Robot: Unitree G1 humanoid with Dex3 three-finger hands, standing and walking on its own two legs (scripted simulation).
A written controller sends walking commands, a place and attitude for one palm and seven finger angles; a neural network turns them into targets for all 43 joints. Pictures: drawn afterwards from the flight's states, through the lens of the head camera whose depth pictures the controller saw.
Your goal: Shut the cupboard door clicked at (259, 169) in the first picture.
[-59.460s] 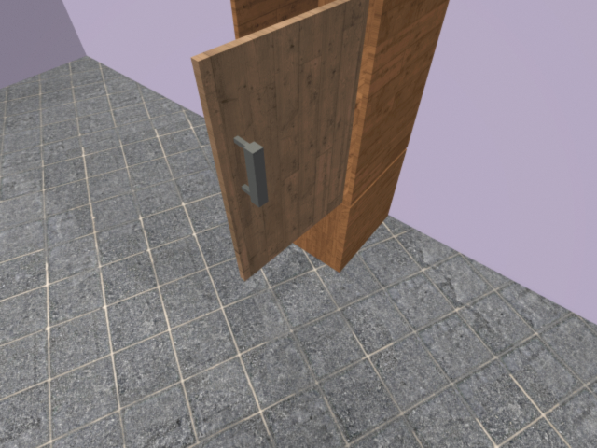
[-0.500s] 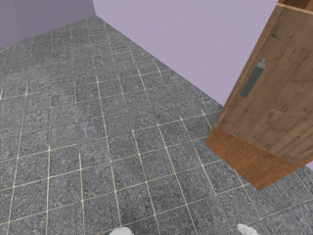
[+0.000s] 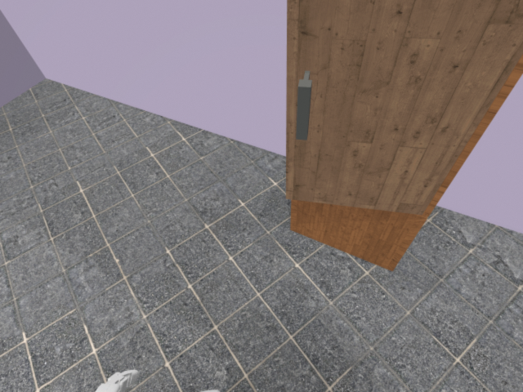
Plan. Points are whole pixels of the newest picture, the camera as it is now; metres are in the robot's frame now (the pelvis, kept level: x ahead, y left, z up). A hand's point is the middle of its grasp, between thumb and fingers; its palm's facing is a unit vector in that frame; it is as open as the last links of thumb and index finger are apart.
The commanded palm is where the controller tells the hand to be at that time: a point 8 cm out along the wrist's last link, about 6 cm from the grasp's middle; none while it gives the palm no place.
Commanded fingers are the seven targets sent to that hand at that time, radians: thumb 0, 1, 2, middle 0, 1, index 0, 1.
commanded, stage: turn to face it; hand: left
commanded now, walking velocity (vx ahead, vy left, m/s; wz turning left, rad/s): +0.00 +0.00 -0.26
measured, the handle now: (304, 105) +0.65 -0.06 +0.05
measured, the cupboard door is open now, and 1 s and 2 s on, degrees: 17 17 17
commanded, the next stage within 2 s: take the last steps up to it in 0.18 s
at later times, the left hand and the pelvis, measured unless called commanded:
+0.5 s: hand out of the picture +0.11 +0.20 -0.16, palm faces -0.11 -0.98 -0.16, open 7.4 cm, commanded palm none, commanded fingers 0.00 0.90 0.90 -0.20 -0.30 -0.20 -0.30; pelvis +0.04 +0.01 +0.02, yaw -8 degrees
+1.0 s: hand (256, 317) +0.27 +0.04 -0.15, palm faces -0.21 -0.96 -0.19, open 7.4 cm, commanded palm none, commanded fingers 0.00 0.90 0.90 -0.20 -0.30 -0.20 -0.30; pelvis +0.15 -0.12 +0.02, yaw -12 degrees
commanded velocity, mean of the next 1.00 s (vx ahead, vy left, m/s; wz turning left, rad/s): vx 0.16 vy -0.09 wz -0.15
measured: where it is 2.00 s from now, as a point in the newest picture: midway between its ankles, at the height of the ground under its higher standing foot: outside the picture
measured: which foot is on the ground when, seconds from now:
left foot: up 0.00-0.34, down 0.36-0.82, up 0.84-1.00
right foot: down 0.00-0.36, up 0.38-0.80, down 0.82-1.00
